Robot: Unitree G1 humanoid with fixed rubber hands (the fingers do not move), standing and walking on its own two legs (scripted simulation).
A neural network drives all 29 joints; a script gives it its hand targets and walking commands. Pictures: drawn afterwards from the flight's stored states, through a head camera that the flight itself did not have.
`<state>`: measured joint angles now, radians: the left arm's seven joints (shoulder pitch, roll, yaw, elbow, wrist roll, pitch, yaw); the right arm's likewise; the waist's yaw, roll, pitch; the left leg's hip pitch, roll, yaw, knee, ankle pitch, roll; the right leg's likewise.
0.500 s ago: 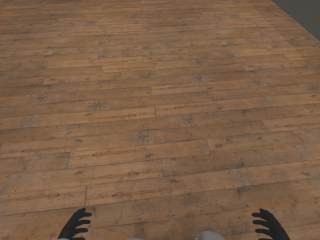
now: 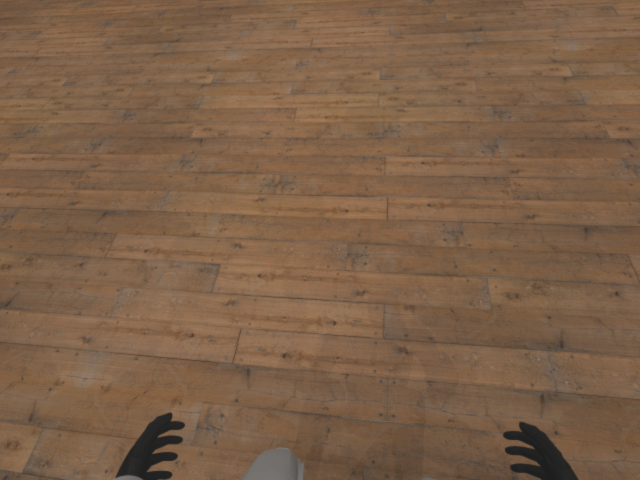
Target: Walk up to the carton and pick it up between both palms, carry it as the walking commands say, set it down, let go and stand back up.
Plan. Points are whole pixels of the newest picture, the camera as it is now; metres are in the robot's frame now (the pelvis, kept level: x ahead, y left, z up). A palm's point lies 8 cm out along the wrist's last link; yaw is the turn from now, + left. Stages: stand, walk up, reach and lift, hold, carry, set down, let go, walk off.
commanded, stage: walk up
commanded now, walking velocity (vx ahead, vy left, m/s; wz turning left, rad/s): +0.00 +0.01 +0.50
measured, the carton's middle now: out of the picture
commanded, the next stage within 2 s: none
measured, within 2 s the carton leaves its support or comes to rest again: neither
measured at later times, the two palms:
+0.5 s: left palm out of the picture +0.06 +0.30 -0.09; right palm (518, 455) +0.16 -0.21 -0.12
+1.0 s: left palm out of the picture -0.08 +0.31 -0.10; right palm (461, 437) +0.18 -0.14 -0.10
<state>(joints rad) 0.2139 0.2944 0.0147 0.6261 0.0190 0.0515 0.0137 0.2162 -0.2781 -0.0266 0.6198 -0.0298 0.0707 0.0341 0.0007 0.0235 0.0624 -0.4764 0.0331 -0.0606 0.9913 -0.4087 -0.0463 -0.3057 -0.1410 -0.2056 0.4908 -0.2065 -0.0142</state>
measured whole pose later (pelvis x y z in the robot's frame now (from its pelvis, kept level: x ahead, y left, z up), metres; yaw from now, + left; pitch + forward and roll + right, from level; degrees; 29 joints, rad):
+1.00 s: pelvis -0.06 +0.02 -0.01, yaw +32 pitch -1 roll -2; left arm 0.21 0.29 0.02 0.63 0.02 0.07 -0.01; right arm 0.24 -0.27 -0.03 0.63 -0.02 0.04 0.03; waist -0.02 0.01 0.05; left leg -0.27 0.01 -0.05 0.62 -0.34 0.00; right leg -0.43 -0.12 -0.13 0.89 -0.42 0.05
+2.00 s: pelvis -0.10 -0.08 -0.01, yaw +60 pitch -3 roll -2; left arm 0.20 0.29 0.02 0.64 0.03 0.08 0.00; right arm 0.25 -0.25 -0.04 0.64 -0.02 0.05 0.01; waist -0.03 -0.01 0.05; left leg -0.24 -0.04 -0.13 0.59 -0.29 0.02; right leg -0.42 -0.06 -0.03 1.04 -0.39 0.07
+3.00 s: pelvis +0.00 +0.02 +0.00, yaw +82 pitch +3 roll +3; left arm 0.44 0.29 0.02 0.76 0.03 -0.03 0.00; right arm 0.24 -0.26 -0.05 0.65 -0.03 0.03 0.08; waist 0.06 0.00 0.00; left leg -0.56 0.03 0.00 0.82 -0.20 -0.03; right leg 0.00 -0.12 -0.36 0.34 -0.37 0.01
